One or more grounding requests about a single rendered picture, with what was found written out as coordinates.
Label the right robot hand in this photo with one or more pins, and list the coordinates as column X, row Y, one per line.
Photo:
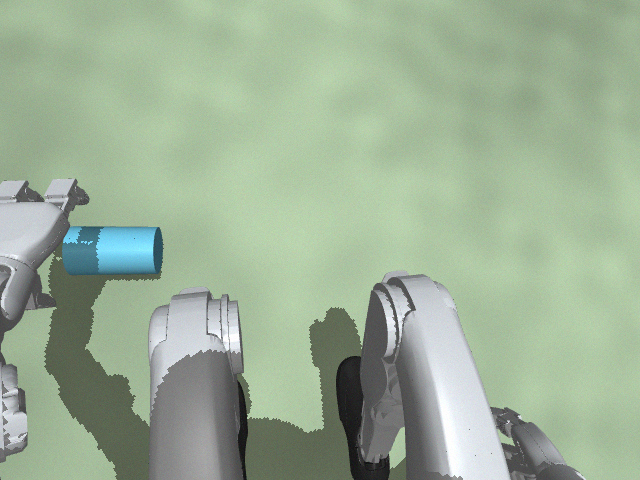
column 533, row 451

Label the right robot foot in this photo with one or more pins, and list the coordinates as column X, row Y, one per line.
column 350, row 401

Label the left robot hand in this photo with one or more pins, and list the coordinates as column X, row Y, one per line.
column 31, row 228

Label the left robot arm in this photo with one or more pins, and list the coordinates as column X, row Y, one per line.
column 17, row 281

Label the can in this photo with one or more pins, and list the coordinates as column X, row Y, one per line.
column 96, row 250

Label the right robot arm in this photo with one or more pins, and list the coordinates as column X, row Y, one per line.
column 559, row 472

